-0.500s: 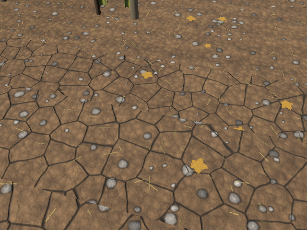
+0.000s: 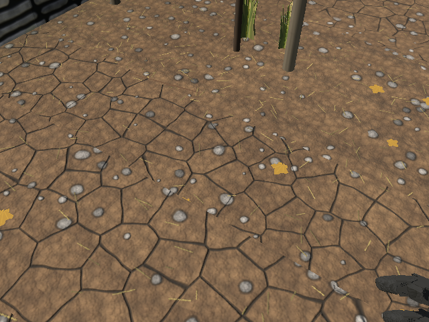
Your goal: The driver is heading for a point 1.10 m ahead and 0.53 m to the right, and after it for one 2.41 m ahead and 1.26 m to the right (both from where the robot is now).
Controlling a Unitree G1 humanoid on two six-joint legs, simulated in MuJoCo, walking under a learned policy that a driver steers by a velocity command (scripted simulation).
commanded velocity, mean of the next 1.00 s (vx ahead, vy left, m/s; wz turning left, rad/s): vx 1.00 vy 0.00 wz -0.83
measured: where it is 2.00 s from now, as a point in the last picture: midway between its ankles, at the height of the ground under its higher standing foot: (356, 194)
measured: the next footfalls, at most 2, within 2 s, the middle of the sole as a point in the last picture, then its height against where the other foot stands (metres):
left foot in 0.26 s outside the picture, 0.18 m lower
right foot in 0.60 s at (258, 295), level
